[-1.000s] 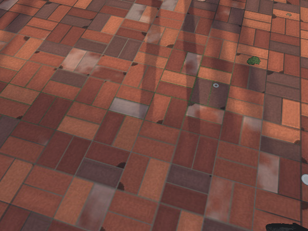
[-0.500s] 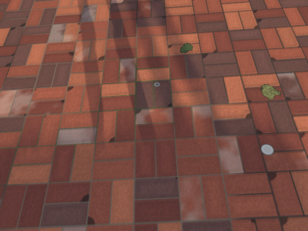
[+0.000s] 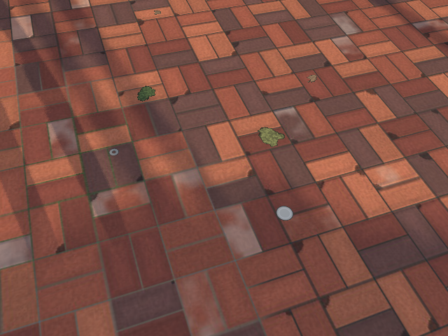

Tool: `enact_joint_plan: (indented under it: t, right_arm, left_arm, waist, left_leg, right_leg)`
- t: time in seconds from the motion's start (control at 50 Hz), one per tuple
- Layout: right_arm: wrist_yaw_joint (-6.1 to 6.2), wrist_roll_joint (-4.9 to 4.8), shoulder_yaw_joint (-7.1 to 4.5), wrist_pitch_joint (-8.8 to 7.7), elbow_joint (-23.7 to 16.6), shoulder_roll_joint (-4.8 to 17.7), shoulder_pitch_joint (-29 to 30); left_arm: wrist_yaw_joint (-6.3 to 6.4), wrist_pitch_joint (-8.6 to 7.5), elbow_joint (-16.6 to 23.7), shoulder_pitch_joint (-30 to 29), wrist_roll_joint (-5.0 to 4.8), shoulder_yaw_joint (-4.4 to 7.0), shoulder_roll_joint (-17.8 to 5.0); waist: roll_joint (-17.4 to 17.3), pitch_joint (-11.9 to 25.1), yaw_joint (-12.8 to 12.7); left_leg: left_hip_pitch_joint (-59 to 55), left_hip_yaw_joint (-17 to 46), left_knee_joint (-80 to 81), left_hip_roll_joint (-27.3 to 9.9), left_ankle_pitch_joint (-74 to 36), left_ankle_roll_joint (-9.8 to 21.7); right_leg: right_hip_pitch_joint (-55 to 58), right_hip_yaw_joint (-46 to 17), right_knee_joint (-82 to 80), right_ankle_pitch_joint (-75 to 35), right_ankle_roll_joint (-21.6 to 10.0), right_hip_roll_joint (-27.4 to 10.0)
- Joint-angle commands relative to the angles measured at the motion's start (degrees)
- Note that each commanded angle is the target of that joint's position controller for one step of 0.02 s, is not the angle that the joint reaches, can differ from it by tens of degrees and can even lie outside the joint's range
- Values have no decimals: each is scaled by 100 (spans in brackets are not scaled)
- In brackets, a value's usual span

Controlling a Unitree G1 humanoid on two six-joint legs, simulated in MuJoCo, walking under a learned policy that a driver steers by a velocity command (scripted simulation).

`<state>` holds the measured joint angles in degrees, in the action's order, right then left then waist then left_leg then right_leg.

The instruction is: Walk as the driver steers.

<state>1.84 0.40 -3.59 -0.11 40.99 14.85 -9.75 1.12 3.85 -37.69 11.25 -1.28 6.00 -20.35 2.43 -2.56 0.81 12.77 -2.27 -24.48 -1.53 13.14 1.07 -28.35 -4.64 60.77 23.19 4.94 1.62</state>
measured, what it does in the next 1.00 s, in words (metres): walks ahead: right foot, then left foot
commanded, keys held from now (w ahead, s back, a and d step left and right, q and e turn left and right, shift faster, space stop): w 0.36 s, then w+q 0.64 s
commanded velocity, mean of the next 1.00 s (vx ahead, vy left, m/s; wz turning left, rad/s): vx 0.42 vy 0.00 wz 0.16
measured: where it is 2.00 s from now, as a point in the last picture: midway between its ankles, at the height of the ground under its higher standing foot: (147, 198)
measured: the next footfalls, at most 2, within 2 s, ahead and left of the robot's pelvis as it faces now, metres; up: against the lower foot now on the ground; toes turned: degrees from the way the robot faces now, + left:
right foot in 0.18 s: +0.04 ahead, -0.14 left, +0.00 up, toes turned -2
left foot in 0.64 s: +0.40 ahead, +0.08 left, +0.00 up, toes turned +5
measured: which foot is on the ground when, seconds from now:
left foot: down 0.00-0.18, up 0.20-0.62, down 0.64-1.00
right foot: up 0.00-0.16, down 0.18-0.66, up 0.68-1.00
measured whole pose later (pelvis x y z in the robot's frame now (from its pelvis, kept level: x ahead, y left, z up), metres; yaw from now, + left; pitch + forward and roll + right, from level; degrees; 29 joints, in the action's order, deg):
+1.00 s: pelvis +0.41 +0.01 +0.00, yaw +14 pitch +2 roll +0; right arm 0.0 -1.2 -3.3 -2.9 41.9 16.8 -18.1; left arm 0.3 -5.7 -36.7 5.9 0.6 1.8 -17.1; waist 1.9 -2.2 4.2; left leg 8.3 7.9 -20.7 7.2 13.2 4.8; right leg -37.5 -6.6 36.8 -1.9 4.4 -4.6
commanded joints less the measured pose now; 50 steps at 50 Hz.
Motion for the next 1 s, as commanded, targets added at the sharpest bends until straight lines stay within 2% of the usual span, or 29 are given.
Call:
enact_joint_plan:
  t: [0.02,0.08,0.12,0.14,0.16,0.18,0.2,0.22,0.24,0.26,0.3,0.36,0.44,0.54,0.58,0.6,0.62,0.64,0.66,0.68,0.7,0.72,0.74,0.76,0.78,0.82,0.88,0.94,1.0]
  right_arm:
    - [10,-64,-274,-62,-256,1098,-199]
    - [-107,-133,-301,-121,-185,1242,-212]
    - [-184,-230,-296,-140,-101,1295,-225]
    - [-216,-266,-268,-143,-67,1240,-202]
    - [-242,-242,-188,-178,-21,1023,-239]
    - [-287,-139,-36,-238,-62,597,-89]
    - [-333,17,82,-361,-402,214,104]
    - [-290,-134,-67,-434,-527,763,474]
    - [-307,-255,-157,-462,-497,1012,385]
    - [-333,-267,-164,-477,-393,1003,288]
    - [-358,-131,-177,-512,-327,965,285]
    - [-406,-95,-85,-521,-300,671,352]
    - [-475,-172,66,-477,-420,416,860]
    - [-622,-214,88,-478,-668,511,1297]
    - [-650,-180,38,-476,-701,636,1150]
    - [-631,-165,-32,-453,-657,774,854]
    - [-595,-165,-155,-423,-498,971,166]
    - [-518,-193,-298,-378,-315,1235,-650]
    - [-425,-133,-466,-336,-283,1882,-1394]
    - [-445,-229,-389,-358,-281,1705,-1388]
    - [-428,-178,-290,-365,-301,1373,-1237]
    - [-401,-150,-257,-377,-322,1253,-980]
    - [-386,-122,-213,-387,-367,1146,-635]
    - [-367,-62,-164,-408,-442,989,-366]
    - [-346,-12,-152,-403,-537,962,-193]
    - [-302,-57,-164,-422,-535,953,-114]
    - [-222,-94,-205,-447,-443,1096,-275]
    - [-157,-160,-231,-384,-330,1170,-542]
    - [-120,-214,-255,-304,-191,1217,-908]
  left_arm:
    - [-70,-181,650,-565,32,-75,-126]
    - [-139,-303,558,-480,46,-140,-92]
    - [-174,-386,383,-163,27,-125,-125]
    - [-184,-419,218,153,27,-122,-100]
    - [-161,-434,48,563,8,-88,-169]
    - [-118,-450,-89,1149,-5,-44,-318]
    - [-76,-451,-57,1455,51,98,-1035]
    - [-121,-561,-67,1562,94,125,-1057]
    - [-135,-665,-42,1279,92,3,-700]
    - [-146,-739,-27,1069,92,-72,-468]
    - [-139,-776,-6,808,92,-143,-329]
    - [-92,-787,-35,823,115,-145,-321]
    - [-52,-818,-209,1004,127,-104,-470]
    - [-51,-826,-489,1222,49,-43,-585]
    - [-21,-781,-506,1153,68,-11,-682]
    - [7,-743,-498,1139,92,14,-770]
    - [44,-677,-468,1079,113,17,-809]
    - [98,-651,-418,1135,132,-17,-770]
    - [76,-738,-146,1607,240,-177,-315]
    - [-12,-923,-176,1713,229,-337,-4]
    - [-111,-1082,-20,1029,-19,-200,-519]
    - [-138,-1169,158,563,-137,-225,-542]
    - [-112,-1214,207,368,-36,-244,-474]
    - [-72,-1182,180,381,95,-198,-503]
    - [-69,-1118,173,499,142,-189,-479]
    - [-54,-994,131,677,218,-211,-355]
    - [-11,-938,311,174,270,-276,-176]
    - [-47,-1008,464,-584,234,-350,17]
    - [-127,-1075,572,-1049,110,-322,-74]
  waist:
    - [-1323,473,308]
    - [-1312,267,267]
    - [-1146,158,61]
    - [-1047,154,-119]
    - [-889,303,-313]
    - [-449,602,-571]
    - [1109,764,-553]
    - [884,402,-813]
    - [683,-42,-622]
    - [699,-257,-510]
    - [562,-384,-364]
    - [329,-217,-313]
    - [329,-317,-500]
    - [182,-528,-517]
    - [263,-255,-345]
    - [385,78,-174]
    - [403,561,212]
    - [267,1045,615]
    - [-909,1898,558]
    - [-1538,2770,397]
    - [-1082,2179,627]
    - [-718,1380,537]
    - [-220,777,276]
    - [-229,549,52]
    - [-417,438,-120]
    - [-550,358,-261]
    - [-505,119,-136]
    - [-560,96,189]
    - [-631,161,381]
  left_leg:
    - [-1026,1411,1194,-1315,893,1122]
    - [-437,1206,1329,-1312,967,1098]
    - [-96,1101,1189,-1278,914,1072]
    - [192,998,978,-1213,864,998]
    - [633,838,598,-1075,745,816]
    - [1294,413,-388,-735,831,455]
    - [2766,-352,-2189,-1,1638,-65]
    - [3448,182,-3312,-37,2198,-112]
    - [3783,422,-3728,-308,1734,-23]
    - [3854,448,-3771,-426,1201,53]
    - [3766,460,-3501,-557,344,15]
    - [3384,270,-2905,-471,-540,-202]
    - [2670,89,-1593,-291,-1524,-259]
    - [2518,156,-827,-121,-1509,147]
    - [2110,-31,-746,121,-1119,360]
    - [1642,-186,-827,323,-867,474]
    - [755,-364,-793,579,-782,622]
    - [-665,-196,-751,621,-850,801]
    - [-3093,2201,-838,-826,-503,1626]
    - [-3913,4984,388,-1775,739,2356]
    - [-3482,4648,773,-1640,1277,2009]
    - [-2632,3871,849,-1441,1114,1769]
    - [-1625,3281,955,-1213,517,1651]
    - [-940,2824,1061,-983,-41,1560]
    - [-460,2667,1204,-834,-331,1583]
    - [97,2347,1367,-726,-799,1680]
    - [579,1887,1430,-492,-1070,1584]
    - [697,1647,1230,-215,-792,1262]
    - [338,2004,944,-350,-473,1178]
  right_leg:
    - [-426,257,-978,136,-39,-183]
    - [579,625,-2140,278,-292,-164]
    - [1328,789,-3159,-440,-510,-82]
    - [1923,889,-3752,-884,-634,-6]
    - [2739,796,-3944,-933,-733,-6]
    - [3690,-10,-4049,-838,-883,-593]
    - [4340,-2097,-4353,-371,-1553,-1928]
    - [3746,-3076,-4843,375,-2263,-2450]
    - [3549,-2774,-4973,884,-2224,-2271]
    - [3393,-2323,-5083,917,-2043,-1973]
    - [3193,-1652,-5257,-207,-1812,-1677]
    - [2964,-836,-5357,-1684,-1731,-1388]
    - [2535,38,-5480,-2104,-1550,-1240]
    - [3051,437,-5399,-2519,-1423,-1629]
    - [3389,662,-4846,-4234,-1283,-1659]
    - [3540,768,-4311,-5459,-1196,-1632]
    - [3483,981,-3313,-6428,-1067,-1496]
    - [2714,1148,-2013,-6322,-860,-1306]
    - [428,1158,315,-3794,-495,-743]
    - [-802,216,1806,754,-310,270]
    - [-1423,-371,2121,547,-428,-89]
    - [-1551,-248,1860,156,-547,-348]
    - [-1408,-164,1287,-175,-572,-574]
    - [-1021,-163,822,-420,-557,-761]
    - [-728,-161,676,-546,-505,-807]
    - [-527,-37,318,-654,-318,-834]
    - [-581,91,-707,-1515,-83,-763]
    - [-151,160,-2168,-2683,-16,-473]
    - [98,72,-2834,-2892,-14,-260]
